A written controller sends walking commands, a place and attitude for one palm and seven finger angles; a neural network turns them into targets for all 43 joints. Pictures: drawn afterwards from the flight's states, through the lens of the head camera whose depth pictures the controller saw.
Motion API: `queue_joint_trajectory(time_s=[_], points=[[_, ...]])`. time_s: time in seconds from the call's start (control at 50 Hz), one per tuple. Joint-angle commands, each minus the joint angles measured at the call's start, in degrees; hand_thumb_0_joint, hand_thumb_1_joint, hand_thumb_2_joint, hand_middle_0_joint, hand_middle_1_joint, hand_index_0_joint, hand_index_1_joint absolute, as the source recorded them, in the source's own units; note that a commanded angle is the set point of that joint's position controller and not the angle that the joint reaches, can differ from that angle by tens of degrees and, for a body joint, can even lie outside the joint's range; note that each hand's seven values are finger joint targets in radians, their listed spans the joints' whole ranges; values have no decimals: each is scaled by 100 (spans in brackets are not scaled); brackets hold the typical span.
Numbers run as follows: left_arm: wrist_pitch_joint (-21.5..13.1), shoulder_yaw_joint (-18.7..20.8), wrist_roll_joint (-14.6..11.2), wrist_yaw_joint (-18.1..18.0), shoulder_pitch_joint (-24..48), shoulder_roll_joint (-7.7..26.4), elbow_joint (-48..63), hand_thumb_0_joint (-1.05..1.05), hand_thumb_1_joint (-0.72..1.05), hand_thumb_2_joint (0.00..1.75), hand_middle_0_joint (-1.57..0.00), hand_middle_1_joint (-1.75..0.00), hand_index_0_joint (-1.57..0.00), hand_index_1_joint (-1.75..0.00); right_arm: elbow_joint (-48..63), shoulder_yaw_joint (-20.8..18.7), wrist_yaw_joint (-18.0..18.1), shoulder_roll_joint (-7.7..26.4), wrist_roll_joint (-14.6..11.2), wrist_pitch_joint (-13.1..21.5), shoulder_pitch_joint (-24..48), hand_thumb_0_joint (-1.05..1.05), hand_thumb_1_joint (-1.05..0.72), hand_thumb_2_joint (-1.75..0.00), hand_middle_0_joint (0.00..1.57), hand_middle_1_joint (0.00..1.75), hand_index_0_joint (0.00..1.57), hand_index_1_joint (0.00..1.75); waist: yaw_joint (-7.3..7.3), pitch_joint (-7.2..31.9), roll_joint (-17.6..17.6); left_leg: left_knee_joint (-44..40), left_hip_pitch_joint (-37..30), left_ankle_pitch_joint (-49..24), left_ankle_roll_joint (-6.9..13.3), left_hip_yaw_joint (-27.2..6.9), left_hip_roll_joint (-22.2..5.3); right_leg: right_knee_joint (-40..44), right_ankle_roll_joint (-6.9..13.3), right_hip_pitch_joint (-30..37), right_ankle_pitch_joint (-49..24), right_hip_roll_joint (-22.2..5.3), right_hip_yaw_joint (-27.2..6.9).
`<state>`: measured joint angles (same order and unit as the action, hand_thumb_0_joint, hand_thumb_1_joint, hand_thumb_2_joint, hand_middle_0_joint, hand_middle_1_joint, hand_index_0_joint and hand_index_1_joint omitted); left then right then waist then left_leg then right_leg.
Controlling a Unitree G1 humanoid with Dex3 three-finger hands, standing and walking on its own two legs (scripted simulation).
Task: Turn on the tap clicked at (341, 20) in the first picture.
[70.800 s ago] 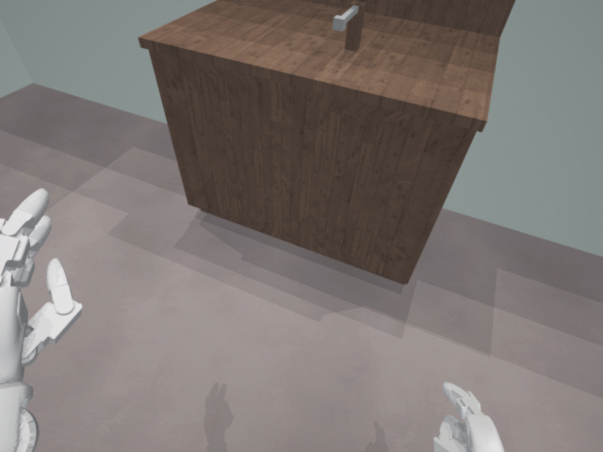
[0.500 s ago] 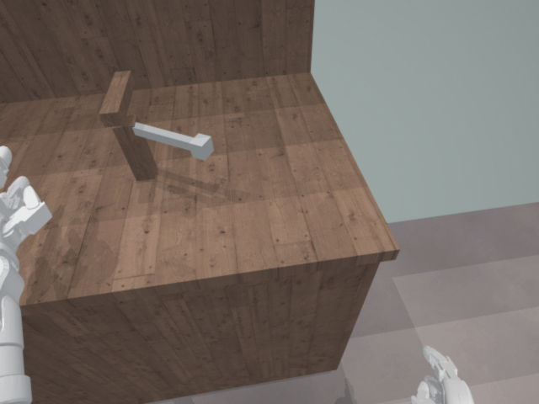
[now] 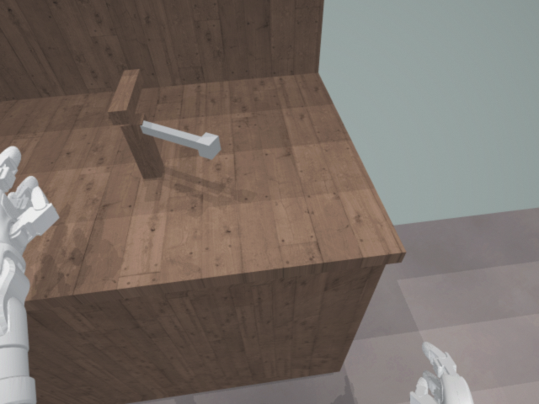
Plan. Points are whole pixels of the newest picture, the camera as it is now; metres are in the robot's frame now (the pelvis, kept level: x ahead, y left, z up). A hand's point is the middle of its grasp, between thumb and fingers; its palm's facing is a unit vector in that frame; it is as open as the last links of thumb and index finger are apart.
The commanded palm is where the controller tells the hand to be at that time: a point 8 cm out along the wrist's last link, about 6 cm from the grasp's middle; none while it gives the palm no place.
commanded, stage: push the lever round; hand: left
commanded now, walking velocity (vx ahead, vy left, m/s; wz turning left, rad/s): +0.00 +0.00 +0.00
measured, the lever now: (208, 145) +0.46 +0.15 +0.16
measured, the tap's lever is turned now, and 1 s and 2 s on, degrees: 57 57 57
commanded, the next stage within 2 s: none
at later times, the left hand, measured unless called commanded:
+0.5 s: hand (67, 206) +0.31 +0.31 +0.16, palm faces +0.45 -0.89 -0.09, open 7.8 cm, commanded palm +0.27 +0.35 +0.15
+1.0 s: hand (97, 208) +0.32 +0.27 +0.15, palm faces +0.48 -0.88 -0.07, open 7.8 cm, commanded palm +0.27 +0.31 +0.15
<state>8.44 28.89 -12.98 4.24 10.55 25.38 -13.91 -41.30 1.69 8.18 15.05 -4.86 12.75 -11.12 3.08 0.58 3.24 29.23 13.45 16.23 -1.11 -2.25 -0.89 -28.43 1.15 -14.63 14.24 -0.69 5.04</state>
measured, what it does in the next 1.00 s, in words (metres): stands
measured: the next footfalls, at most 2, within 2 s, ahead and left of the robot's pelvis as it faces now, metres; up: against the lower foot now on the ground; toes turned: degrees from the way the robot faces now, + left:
none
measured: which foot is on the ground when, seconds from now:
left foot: down 0.00-1.00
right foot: down 0.00-1.00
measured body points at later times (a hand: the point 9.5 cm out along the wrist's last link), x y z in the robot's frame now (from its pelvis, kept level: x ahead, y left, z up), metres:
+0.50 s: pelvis +0.00 +0.00 +0.00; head +0.00 -0.02 +0.45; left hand +0.28 +0.36 +0.16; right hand +0.16 -0.25 -0.10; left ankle -0.01 +0.13 -0.74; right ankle +0.01 -0.11 -0.74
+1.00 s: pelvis +0.00 +0.00 +0.00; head +0.00 -0.03 +0.45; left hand +0.29 +0.32 +0.16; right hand +0.18 -0.24 -0.09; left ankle -0.01 +0.13 -0.74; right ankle +0.01 -0.11 -0.74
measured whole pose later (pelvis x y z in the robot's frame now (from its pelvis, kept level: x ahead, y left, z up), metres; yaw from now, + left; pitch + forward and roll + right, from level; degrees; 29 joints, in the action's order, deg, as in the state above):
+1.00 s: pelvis +0.00 +0.00 +0.00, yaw +0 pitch +0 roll +0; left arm 12.4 21.7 -11.6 -5.6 9.1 17.1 -4.7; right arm -41.1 1.3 7.3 14.4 -4.6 10.8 -9.9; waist 3.3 1.0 3.5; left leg 28.3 12.2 16.0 -1.3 -1.7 -1.0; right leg -28.4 1.3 -14.0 14.3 -0.6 4.5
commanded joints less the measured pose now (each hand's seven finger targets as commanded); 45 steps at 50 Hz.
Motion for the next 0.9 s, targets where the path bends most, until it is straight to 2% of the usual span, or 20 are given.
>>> queue_joint_trajectory(time_s=[0.0, 0.06, 0.12, 0.18, 0.2, 0.26, 0.3, 0.34, 0.4, 0.44, 0.5, 0.54, 0.58, 0.66, 0.68, 0.76, 0.78, 0.8, 0.84, 0.88], points=[[-445, 400, -79, 14, 1465, 1698, 1326, 0, 90, 90, -15, -15, -15, -15, 861, -277, 18, 749, 17, 315, 394, 0, -90, -90, 20, 30, 20, 30, -58, 1390, 197, -358, -372, -1420, 218, 68, 142, 312, 0, 563, -1227, 35, -146], [-350, 644, -144, -8, 1104, 1832, 1135, 0, 90, 90, -15, -15, -15, -15, 911, -292, -27, 768, 12, 254, 358, 0, -90, -90, 20, 30, 20, 30, 21, 1386, -153, -327, -174, -1554, 226, 110, 133, 276, -34, 675, -1449, 34, -128], [-271, 725, -154, -75, 854, 1796, 1210, 0, 90, 90, -15, -15, -15, -15, 976, -298, -80, 748, 1, 208, 371, 0, -90, -90, 20, 30, 20, 30, 80, 1265, -105, -339, -126, -1641, 222, 150, 129, 289, -41, 685, -1555, 27, -131], [-259, 731, -87, -137, 1209, 1870, 1332, 0, 90, 90, -15, -15, -15, -15, 946, -287, -69, 748, -13, 170, 431, 0, -90, -90, 20, 30, 20, 30, -8, 1070, 5, -324, -119, -1475, 249, 175, 117, 334, -46, 535, -1362, 25, -171], [-294, 692, -63, -150, 1240, 1863, 1434, 0, 90, 90, -15, -15, -15, -15, 964, -299, -77, 741, 5, 173, 389, 0, -90, -90, 20, 30, 20, 30, 0, 1164, 164, -329, -162, -1484, 243, 177, 134, 329, -35, 558, -1354, 25, -189], [-402, 603, -39, -161, 1452, 1843, 1590, 0, 90, 90, -15, -15, -15, -15, 937, -302, -50, 751, 25, 194, 382, 0, -90, -90, 20, 30, 20, 30, -93, 1206, 164, -303, -192, -1340, 260, 175, 139, 343, -41, 471, -1194, 41, -221], [-556, 450, 5, -161, 1648, 1734, 1769, 0, 90, 90, -15, -15, -15, -15, 891, -303, -29, 719, 29, 218, 391, 0, -90, -90, 20, 30, 20, 30, -137, 1261, 465, -305, -341, -1304, 257, 176, 140, 352, -17, 437, -1111, 50, -242], [-596, 356, -48, -110, 1635, 1645, 1603, 0, 90, 90, -15, -15, -15, -15, 843, -307, 2, 747, 25, 253, 373, 0, -90, -90, 20, 30, 20, 30, -168, 1187, 275, -300, -298, -1187, 264, 150, 144, 366, -21, 387, -1028, 63, -228], [-585, 83, -48, -95, 1908, 1428, 1498, 0, 90, 90, -15, -15, -15, -15, 786, -287, 40, 748, -5, 280, 411, 0, -90, -90, 20, 30, 20, 30, -235, 1059, 267, -381, -310, -889, 263, 95, 140, 434, -20, 261, -721, 49, -218], [-458, 162, -90, -98, 1672, 1472, 1350, 0, 90, 90, -15, -15, -15, -15, 802, -303, 44, 774, -6, 288, 420, 0, -90, -90, 20, 30, 20, 30, -162, 1118, 49, -389, -248, -944, 265, 80, 139, 432, -21, 361, -794, 44, -200], [-305, 281, -65, -204, 1480, 1511, 1406, 0, 90, 90, -15, -15, -15, -15, 854, -295, 13, 747, -7, 240, 469, 0, -90, -90, 20, 30, 20, 30, -47, 1307, 95, -412, -240, -1145, 241, 101, 142, 396, -23, 548, -995, 16, -196], [-203, 344, -80, -283, 1357, 1512, 1407, 0, 90, 90, -15, -15, -15, -15, 896, -301, -22, 751, 3, 209, 467, 0, -90, -90, 20, 30, 20, 30, -18, 1322, -132, -385, -157, -1280, 241, 132, 141, 369, -48, 603, -1164, 18, -187], [-200, 677, -73, -395, 1083, 1730, 1344, 0, 90, 90, -15, -15, -15, -15, 901, -301, -50, 738, 19, 161, 498, 0, -90, -90, 20, 30, 20, 30, 95, 1327, -245, -375, -88, -1377, 243, 141, 126, 342, -50, 723, -1266, 22, -198], [-320, 398, 6, -504, 1152, 1434, 1929, 0, 90, 90, -15, -15, -15, -15, 1001, -309, -121, 659, 45, 151, 491, 0, -90, -90, 20, 30, 20, 30, 51, 1427, 136, -352, -262, -1661, 209, 205, 117, 266, -34, 724, -1542, 39, -209], [-371, 363, 59, -538, 1138, 1373, 2134, 0, 90, 90, -15, -15, -15, -15, 1012, -294, -128, 627, 38, 149, 553, 0, -90, -90, 20, 30, 20, 30, 67, 1429, 440, -342, -366, -1748, 200, 213, 111, 244, -11, 708, -1566, 39, -210], [-349, -96, -3, -517, 1334, 903, 2201, 0, 90, 90, -15, -15, -15, -15, 976, -300, -97, 655, 35, 183, 547, 0, -90, -90, 20, 30, 20, 30, -97, 1194, 50, -361, -377, -1495, 221, 169, 102, 305, -32, 494, -1331, 69, -173], [-317, -85, -8, -557, 1370, 871, 2195, 0, 90, 90, -15, -15, -15, -15, 953, -274, -74, 637, 7, 181, 623, 0, -90, -90, 20, 30, 20, 30, -85, 1064, 144, -385, -365, -1391, 221, 145, 101, 326, -21, 433, -1202, 64, -165], [-295, -195, 2, -580, 1520, 794, 2169, 0, 90, 90, -15, -15, -15, -15, 912, -288, -59, 658, 17, 190, 596, 0, -90, -90, 20, 30, 20, 30, -140, 1044, 5, -409, -381, -1293, 218, 129, 100, 359, -30, 395, -1110, 65, -166], [-140, -225, -18, -662, 1387, 729, 2094, 0, 90, 90, -15, -15, -15, -15, 910, -288, -39, 671, 13, 186, 630, 0, -90, -90, 20, 30, 20, 30, -100, 1013, -103, -413, -307, -1142, 228, 119, 123, 398, -39, 373, -955, 58, -164], [-55, -378, 59, -813, 1705, 602, 2175, 0, 90, 90, -15, -15, -15, -15, 875, -251, -23, 637, 1, 170, 747, 0, -90, -90, 20, 30, 20, 30, -131, 878, 16, -456, -302, -946, 227, 100, 135, 448, -40, 285, -736, 38, -178]])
